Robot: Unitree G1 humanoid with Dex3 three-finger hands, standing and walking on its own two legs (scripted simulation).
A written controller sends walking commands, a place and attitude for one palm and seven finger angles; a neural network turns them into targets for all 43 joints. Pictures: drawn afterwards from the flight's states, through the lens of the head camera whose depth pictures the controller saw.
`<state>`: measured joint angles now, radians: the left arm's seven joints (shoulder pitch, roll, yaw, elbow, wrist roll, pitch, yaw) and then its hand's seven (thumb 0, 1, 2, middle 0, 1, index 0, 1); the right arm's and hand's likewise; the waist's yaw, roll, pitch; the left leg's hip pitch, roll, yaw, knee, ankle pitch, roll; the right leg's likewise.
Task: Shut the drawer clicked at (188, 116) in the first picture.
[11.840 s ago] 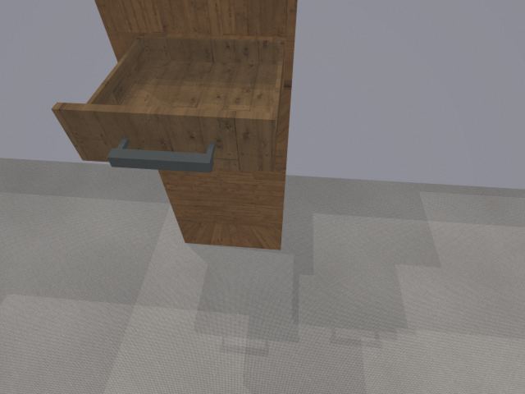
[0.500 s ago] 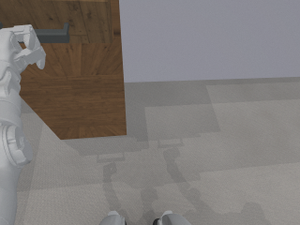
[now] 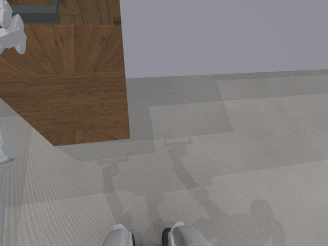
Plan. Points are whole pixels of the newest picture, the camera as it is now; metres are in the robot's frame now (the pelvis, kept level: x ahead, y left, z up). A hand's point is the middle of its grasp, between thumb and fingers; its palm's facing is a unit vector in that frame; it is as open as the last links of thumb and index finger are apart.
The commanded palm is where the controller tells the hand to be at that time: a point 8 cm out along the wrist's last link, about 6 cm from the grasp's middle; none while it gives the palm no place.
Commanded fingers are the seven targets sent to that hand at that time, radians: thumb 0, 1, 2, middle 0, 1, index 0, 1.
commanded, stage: push the drawer shut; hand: left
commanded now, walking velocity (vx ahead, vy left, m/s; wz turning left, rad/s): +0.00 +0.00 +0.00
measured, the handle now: (12, 7) +0.62 +0.26 +0.14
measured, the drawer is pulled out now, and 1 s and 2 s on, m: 0.00 0.00 0.00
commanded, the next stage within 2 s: pull the fist back off the drawer in 0.10 s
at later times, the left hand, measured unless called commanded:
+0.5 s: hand (15, 30) +0.55 +0.24 +0.14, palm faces +0.02 -1.00 +0.01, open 3.1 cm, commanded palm +0.55 +0.26 +0.14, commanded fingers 0.00 0.90 0.90 -1.40 -1.60 -1.40 -1.60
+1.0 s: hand (20, 42) +0.52 +0.22 +0.14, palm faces +0.05 -1.00 +0.01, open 3.3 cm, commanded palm +0.50 +0.27 +0.14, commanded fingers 0.00 0.90 0.90 -1.40 -1.60 -1.40 -1.60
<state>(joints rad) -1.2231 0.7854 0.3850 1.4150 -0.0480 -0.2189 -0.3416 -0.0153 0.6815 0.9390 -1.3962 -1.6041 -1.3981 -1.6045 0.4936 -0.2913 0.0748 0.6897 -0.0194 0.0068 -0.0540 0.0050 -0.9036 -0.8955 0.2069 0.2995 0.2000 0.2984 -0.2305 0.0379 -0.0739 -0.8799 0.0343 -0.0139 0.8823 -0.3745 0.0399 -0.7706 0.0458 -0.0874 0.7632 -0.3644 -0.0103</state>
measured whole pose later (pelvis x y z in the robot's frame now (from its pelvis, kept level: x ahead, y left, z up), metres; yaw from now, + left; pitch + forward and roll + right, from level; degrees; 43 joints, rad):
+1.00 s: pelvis +0.02 +0.00 +0.01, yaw -1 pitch +16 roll -3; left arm -0.92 0.60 0.45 1.18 -0.10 -0.23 -0.30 0.02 0.90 0.90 -1.40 -1.60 -1.40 -1.60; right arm 0.44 -0.28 0.04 0.63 0.01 0.06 -0.02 0.01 -0.90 -0.90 0.21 0.30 0.20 0.30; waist -0.16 0.04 -0.11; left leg -0.71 0.04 0.03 0.82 -0.40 0.04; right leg -0.63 0.05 -0.04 0.72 -0.38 -0.01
